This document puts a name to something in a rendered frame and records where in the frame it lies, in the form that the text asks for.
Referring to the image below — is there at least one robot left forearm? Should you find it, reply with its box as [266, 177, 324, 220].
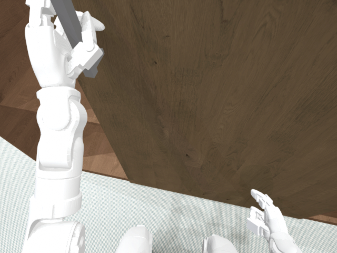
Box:
[21, 86, 87, 253]

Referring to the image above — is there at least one left robot hand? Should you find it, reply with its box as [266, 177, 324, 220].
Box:
[25, 0, 105, 88]

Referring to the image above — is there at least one robot right thigh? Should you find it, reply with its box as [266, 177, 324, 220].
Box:
[202, 236, 238, 253]

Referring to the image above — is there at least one handle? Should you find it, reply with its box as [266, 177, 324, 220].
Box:
[50, 0, 104, 78]

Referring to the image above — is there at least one right robot hand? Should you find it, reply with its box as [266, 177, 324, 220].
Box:
[247, 189, 288, 243]

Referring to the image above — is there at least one robot right forearm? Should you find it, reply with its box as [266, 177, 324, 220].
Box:
[269, 232, 303, 253]

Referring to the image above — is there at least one robot left thigh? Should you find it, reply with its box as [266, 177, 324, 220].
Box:
[115, 227, 153, 253]

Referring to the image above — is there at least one robot left upper arm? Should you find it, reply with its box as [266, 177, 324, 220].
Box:
[24, 221, 85, 253]

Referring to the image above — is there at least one robot thigh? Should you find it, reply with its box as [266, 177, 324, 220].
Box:
[115, 227, 153, 253]
[202, 236, 238, 253]

